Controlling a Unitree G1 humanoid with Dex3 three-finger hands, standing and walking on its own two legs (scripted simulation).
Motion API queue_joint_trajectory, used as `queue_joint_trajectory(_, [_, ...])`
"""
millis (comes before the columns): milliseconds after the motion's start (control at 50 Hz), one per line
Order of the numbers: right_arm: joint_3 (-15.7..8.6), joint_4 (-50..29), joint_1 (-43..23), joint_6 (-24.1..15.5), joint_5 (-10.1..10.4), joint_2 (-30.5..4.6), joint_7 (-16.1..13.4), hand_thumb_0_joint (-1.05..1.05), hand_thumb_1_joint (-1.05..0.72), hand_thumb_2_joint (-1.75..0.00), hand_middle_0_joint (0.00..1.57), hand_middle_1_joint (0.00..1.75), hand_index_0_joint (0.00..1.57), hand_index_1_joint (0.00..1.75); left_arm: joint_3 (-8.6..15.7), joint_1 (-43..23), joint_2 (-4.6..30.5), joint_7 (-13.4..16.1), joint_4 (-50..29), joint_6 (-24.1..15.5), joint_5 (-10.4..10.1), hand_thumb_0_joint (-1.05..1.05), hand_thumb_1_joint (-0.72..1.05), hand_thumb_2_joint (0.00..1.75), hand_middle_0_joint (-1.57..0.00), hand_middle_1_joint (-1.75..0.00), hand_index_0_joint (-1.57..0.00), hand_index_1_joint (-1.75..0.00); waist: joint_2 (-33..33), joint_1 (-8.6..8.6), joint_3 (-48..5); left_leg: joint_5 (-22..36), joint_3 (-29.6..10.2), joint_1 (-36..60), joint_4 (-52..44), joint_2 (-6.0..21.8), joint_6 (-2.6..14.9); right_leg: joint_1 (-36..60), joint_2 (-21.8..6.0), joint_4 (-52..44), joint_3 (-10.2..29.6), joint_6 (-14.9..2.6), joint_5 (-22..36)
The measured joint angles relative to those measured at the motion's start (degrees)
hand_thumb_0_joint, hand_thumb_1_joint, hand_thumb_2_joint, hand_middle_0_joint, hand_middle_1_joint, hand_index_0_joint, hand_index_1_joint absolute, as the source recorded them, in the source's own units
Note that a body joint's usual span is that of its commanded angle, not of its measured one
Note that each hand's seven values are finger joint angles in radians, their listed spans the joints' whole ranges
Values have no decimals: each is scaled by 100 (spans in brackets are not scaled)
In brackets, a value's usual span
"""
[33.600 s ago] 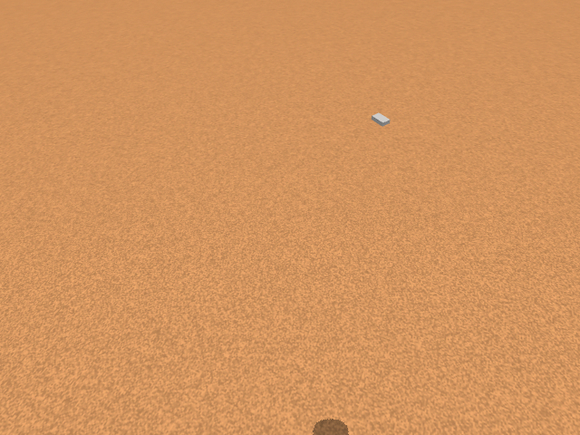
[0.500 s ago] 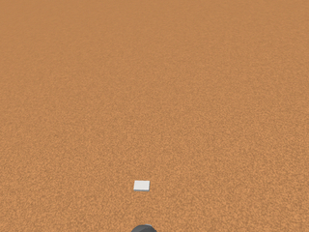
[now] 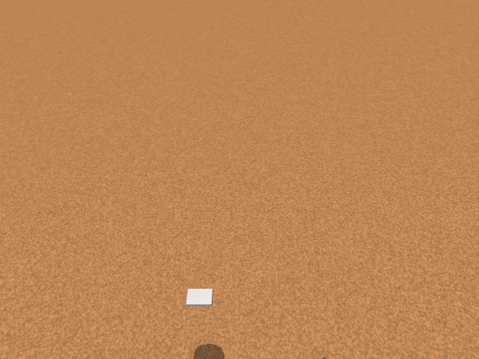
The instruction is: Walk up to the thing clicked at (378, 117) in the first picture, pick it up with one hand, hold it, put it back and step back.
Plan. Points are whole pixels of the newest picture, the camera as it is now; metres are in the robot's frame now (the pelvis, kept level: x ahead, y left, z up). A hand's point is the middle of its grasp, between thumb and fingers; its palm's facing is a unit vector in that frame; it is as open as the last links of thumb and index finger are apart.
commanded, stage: walk up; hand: left
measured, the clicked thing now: (199, 297) +0.47 +0.22 -0.74
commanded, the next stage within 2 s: stand in 1.20 s
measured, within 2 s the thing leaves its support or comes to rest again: neither
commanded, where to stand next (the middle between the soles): +0.07 -0.01 m, yaw -1 degrees
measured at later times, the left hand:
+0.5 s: hand out of the picture +0.13 +0.26 -0.13, palm faces -0.03 -0.94 -0.34, open 7.3 cm
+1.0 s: hand out of the picture +0.10 +0.26 -0.13, palm faces -0.02 -0.94 -0.34, open 7.3 cm
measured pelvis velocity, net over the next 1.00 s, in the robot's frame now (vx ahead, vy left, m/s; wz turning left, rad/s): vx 0.03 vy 0.01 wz -0.01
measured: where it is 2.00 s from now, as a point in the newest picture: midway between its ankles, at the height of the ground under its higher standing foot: outside the picture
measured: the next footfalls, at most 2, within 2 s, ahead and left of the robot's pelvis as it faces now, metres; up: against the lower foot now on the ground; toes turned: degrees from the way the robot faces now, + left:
none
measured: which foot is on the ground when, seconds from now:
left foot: down 0.00-1.00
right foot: down 0.00-1.00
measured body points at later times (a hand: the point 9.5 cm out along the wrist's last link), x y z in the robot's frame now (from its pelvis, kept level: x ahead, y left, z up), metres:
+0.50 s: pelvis +0.02 +0.01 +0.03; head +0.03 +0.01 +0.48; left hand +0.13 +0.31 -0.10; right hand +0.11 -0.29 -0.10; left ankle +0.04 +0.13 -0.72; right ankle +0.02 -0.13 -0.72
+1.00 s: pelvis +0.03 +0.01 +0.03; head +0.04 +0.01 +0.48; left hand +0.10 +0.31 -0.10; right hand +0.10 -0.29 -0.10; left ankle +0.04 +0.13 -0.72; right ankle +0.02 -0.13 -0.72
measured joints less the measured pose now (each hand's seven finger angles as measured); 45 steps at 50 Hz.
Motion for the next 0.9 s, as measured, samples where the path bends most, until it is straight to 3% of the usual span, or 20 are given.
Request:
queue_joint_trajectory(40, [2,142,-26,-29,24,-11,-5,0,-90,-90,20,30,21,30,-54,-83,-37,-13,90,39,-26,0,91,90,-21,-30,-21,-30,5,-15,-16,348,37,166,-292,-56,11,32,-60,4,20,42,-47])
queue_joint_trajectory(80, [7,297,-65,-73,14,4,0,0,-90,-90,20,30,21,30,-91,-200,-71,-18,172,69,-56,0,91,90,-21,-30,-21,-30,1,-23,8,765,84,292,-522,-74,-100,96,-103,-45,43,91,-48])
queue_joint_trajectory(240, [181,825,-271,-111,24,185,55,1,-90,-90,20,30,21,30,-145,-636,-93,-23,512,61,-155,0,91,90,-21,-30,-21,-30,-75,-25,-32,864,114,679,-1107,-62,-142,500,-91,-708,51,110,212])
queue_joint_trajectory(440, [177,1233,-617,-100,10,254,35,0,-90,-90,20,30,21,30,-165,-1005,-128,-29,977,138,-171,0,91,90,-21,-30,-21,-30,-140,-32,-145,1168,175,1111,-1803,-61,-122,944,-84,-1476,90,154,577])
queue_joint_trajectory(900, [130,1591,-655,-76,-22,271,19,0,-90,-90,20,30,21,30,-103,-835,-210,-51,1535,189,-97,0,91,90,-21,-30,-21,-30,-88,19,-226,1468,182,1429,-2465,-86,-120,1271,-104,-2151,77,184,880])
